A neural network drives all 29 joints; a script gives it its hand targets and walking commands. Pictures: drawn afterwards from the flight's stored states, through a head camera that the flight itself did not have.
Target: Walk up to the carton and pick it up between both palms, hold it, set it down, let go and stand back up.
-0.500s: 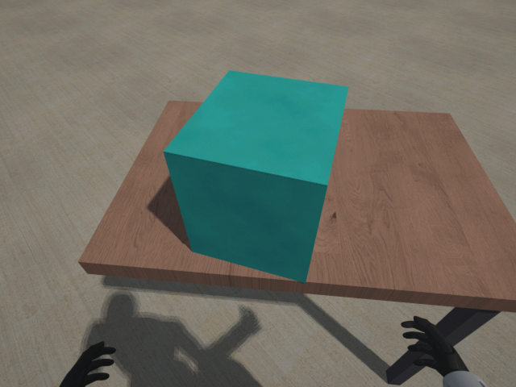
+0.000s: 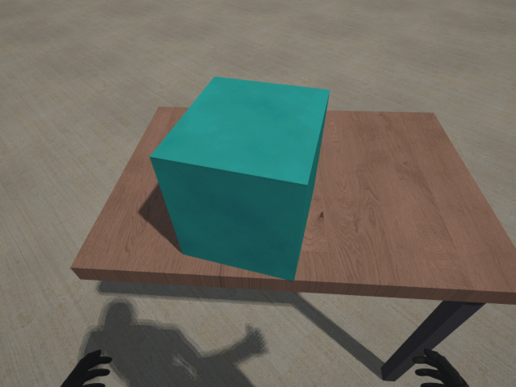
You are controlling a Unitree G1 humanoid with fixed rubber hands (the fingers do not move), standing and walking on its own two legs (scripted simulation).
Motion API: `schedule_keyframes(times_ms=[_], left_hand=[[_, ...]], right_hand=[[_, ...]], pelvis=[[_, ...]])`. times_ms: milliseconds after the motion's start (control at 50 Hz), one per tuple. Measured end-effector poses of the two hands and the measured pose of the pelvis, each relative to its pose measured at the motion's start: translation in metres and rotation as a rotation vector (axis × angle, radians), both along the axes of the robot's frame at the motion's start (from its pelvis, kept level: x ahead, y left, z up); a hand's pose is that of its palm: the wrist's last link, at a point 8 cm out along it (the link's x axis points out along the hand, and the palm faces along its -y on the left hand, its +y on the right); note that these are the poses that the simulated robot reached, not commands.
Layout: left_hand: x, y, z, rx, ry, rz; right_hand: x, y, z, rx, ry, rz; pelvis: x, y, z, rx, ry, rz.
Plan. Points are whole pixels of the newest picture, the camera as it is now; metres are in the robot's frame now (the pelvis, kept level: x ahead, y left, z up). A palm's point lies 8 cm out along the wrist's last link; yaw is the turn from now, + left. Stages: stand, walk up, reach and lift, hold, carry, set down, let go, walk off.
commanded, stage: stand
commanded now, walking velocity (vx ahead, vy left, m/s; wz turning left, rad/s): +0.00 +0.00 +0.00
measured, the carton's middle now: (253, 175) +0.47 +0.01 +0.08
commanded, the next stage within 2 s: none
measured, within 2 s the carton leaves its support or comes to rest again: neither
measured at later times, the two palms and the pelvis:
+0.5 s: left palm out of the picture +0.12 +0.30 -0.08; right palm out of the picture +0.10 -0.30 -0.09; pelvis +0.00 +0.00 +0.01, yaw +0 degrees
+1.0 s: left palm out of the picture +0.10 +0.31 -0.09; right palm out of the picture +0.10 -0.30 -0.10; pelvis +0.01 +0.00 +0.01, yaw +0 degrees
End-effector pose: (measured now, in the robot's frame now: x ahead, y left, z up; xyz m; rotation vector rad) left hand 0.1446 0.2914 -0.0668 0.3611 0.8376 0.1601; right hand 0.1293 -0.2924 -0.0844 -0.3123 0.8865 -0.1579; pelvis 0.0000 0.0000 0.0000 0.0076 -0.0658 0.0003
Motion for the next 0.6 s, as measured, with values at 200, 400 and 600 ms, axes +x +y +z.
schedule_keyframes(times_ms=[200,400,600], left_hand=[[-0.015,0.003,-0.007,-0.004,0.057,0.035],[-0.024,0.007,-0.014,-0.004,0.113,0.052],[-0.023,0.011,-0.017,0.002,0.148,0.063]], right_hand=[[-0.01,-0.007,-0.002,-0.018,0.045,-0.019],[-0.018,-0.007,-0.006,-0.021,0.097,-0.037],[-0.029,-0.011,-0.01,-0.023,0.137,-0.071]], pelvis=[[0.0,-0.001,0.003,-0.002,-0.001,-0.002],[0.0,0.001,0.005,-0.005,0.002,-0.003],[0.003,0.002,0.006,-0.005,0.003,-0.003]])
